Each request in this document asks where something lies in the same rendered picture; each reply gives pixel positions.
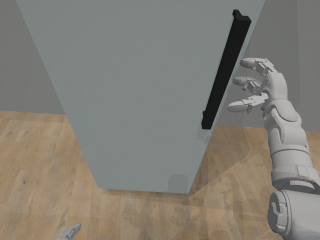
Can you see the handle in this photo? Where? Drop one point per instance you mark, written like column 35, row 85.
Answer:
column 235, row 40

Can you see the robot right hand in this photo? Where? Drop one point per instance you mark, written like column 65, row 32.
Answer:
column 274, row 86

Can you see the robot left hand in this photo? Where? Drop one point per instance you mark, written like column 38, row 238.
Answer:
column 69, row 232

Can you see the fridge door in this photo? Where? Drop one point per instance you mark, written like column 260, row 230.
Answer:
column 134, row 77

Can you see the robot right upper arm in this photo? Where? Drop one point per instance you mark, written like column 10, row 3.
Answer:
column 294, row 215

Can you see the right robot forearm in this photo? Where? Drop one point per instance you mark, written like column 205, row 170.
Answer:
column 289, row 151

